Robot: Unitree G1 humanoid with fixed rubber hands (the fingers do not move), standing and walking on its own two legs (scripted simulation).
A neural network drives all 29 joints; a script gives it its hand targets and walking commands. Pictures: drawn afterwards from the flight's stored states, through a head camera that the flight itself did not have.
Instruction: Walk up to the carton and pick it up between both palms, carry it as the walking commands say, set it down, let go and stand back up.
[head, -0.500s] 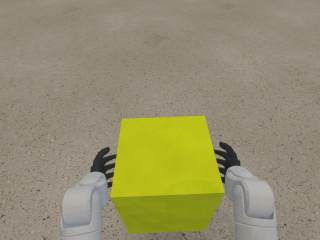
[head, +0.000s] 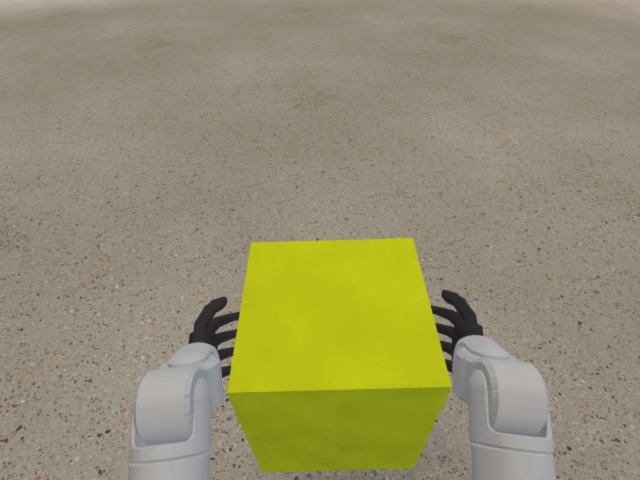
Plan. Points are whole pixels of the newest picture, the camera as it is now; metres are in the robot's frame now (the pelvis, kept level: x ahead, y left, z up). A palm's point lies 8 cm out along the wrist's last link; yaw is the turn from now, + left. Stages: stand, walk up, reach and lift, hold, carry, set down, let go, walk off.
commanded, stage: carry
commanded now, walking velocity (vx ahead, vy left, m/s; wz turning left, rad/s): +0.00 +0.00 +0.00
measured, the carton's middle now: (334, 359) +0.30 +0.01 +0.01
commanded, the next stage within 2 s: none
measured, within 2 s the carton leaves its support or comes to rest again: neither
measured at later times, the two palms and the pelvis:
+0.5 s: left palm (227, 389) +0.24 +0.13 +0.04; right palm (485, 392) +0.24 -0.16 +0.05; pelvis -0.03 -0.01 -0.01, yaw +0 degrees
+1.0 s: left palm (219, 359) +0.26 +0.14 +0.07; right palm (477, 362) +0.26 -0.16 +0.07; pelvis +0.00 +0.00 +0.01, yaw +0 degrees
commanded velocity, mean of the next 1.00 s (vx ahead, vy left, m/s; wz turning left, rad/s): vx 0.09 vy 0.00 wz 0.00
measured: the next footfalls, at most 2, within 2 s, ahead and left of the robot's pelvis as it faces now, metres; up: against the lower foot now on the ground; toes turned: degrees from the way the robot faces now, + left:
right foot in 1.64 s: +0.29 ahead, -0.13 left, +0.00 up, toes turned -10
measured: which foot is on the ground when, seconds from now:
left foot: down 0.00-1.00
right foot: down 0.00-1.00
